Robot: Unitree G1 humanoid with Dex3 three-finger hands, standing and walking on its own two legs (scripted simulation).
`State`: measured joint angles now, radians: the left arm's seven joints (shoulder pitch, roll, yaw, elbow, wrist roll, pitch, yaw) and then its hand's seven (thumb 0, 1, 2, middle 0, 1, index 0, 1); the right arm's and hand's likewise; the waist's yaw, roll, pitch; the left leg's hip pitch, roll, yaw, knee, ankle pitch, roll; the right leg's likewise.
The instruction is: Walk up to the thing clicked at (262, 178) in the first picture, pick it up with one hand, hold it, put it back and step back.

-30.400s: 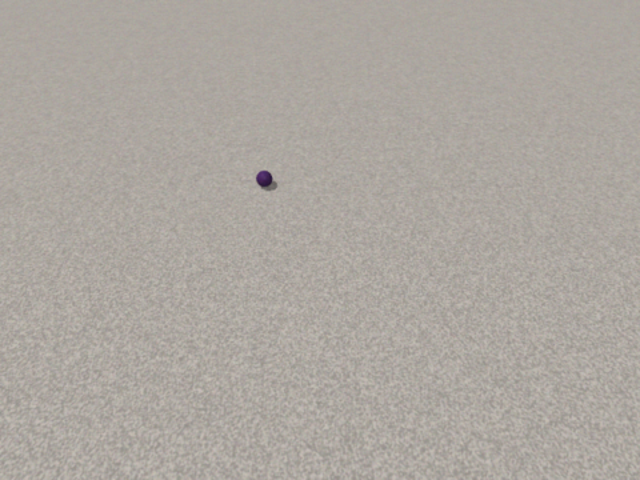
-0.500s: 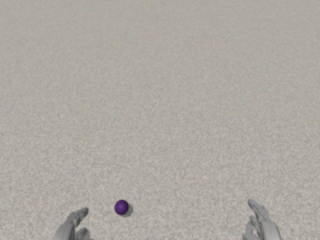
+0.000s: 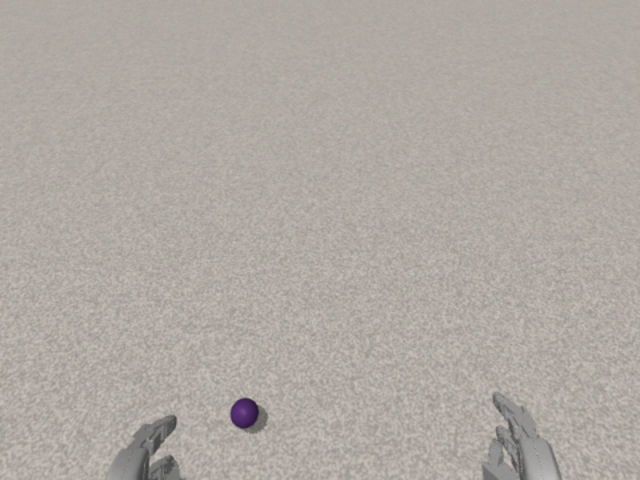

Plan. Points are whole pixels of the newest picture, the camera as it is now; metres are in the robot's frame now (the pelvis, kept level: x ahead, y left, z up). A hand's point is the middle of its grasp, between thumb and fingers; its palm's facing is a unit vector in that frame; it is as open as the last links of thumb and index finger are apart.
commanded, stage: home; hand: left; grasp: from above
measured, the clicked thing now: (244, 413) +0.45 +0.22 -0.67
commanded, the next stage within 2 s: stand in 0.74 s
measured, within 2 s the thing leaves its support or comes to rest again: neither
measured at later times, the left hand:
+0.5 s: hand out of the picture +0.17 +0.18 -0.05, palm faces +0.05 -0.98 -0.19, open 7.4 cm
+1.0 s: hand out of the picture +0.16 +0.22 -0.09, palm faces +0.03 -0.95 -0.30, open 7.4 cm
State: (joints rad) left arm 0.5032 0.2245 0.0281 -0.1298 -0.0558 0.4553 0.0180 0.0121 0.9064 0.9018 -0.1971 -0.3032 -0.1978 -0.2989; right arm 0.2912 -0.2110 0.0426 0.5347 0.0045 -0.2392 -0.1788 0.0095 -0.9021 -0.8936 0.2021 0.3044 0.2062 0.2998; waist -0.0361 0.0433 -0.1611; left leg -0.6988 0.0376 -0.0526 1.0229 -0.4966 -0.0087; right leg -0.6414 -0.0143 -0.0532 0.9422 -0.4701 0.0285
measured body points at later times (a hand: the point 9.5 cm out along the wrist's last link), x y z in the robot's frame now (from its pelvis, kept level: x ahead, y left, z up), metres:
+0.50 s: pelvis +0.01 +0.00 +0.00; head +0.02 +0.01 +0.45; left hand +0.16 +0.23 -0.03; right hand +0.17 -0.24 -0.06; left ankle +0.01 +0.12 -0.68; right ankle +0.00 -0.14 -0.68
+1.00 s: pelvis +0.00 +0.00 +0.02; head +0.03 +0.02 +0.47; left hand +0.15 +0.27 -0.07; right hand +0.14 -0.25 -0.08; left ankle +0.01 +0.12 -0.68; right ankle +0.00 -0.14 -0.68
